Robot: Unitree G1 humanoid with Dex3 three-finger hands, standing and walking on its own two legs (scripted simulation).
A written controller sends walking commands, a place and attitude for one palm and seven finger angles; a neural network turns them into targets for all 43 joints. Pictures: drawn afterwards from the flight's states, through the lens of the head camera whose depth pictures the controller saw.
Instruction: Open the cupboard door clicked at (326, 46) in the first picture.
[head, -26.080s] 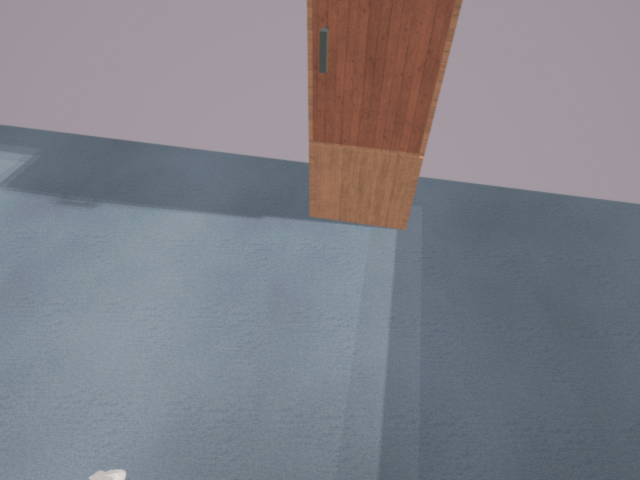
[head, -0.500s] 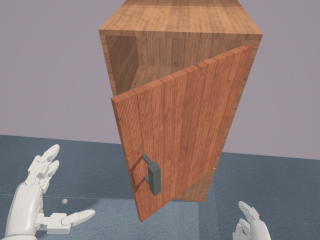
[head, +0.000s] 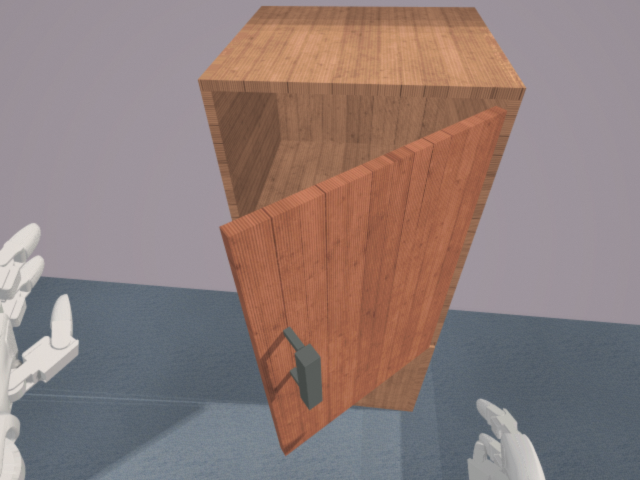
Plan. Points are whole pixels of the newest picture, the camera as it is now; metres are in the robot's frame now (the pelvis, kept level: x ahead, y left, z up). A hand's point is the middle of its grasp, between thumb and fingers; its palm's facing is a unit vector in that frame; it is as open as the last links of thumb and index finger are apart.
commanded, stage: draw the hand back to the body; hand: left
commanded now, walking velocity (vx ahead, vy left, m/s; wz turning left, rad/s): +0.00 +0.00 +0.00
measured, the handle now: (301, 367) +0.27 +0.07 +0.00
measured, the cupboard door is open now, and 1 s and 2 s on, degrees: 42 42 42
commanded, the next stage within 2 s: step back with the hand held close in 0.28 s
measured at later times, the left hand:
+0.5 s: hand (83, 338) +0.19 +0.25 +0.17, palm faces +0.46 -0.78 -0.42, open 7.4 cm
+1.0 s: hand (25, 406) +0.13 +0.27 +0.15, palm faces +0.38 -0.79 -0.49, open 7.4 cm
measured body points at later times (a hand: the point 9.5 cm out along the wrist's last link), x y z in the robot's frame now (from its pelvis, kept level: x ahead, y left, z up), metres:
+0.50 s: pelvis -0.01 -0.02 +0.00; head -0.02 -0.04 +0.45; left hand +0.16 +0.29 +0.19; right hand +0.18 -0.24 -0.08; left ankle -0.01 +0.10 -0.74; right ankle -0.03 -0.11 -0.74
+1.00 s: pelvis -0.08 +0.02 -0.01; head -0.07 +0.03 +0.44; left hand +0.10 +0.31 +0.18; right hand +0.09 -0.24 -0.08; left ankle -0.01 +0.10 -0.74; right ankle -0.03 -0.11 -0.74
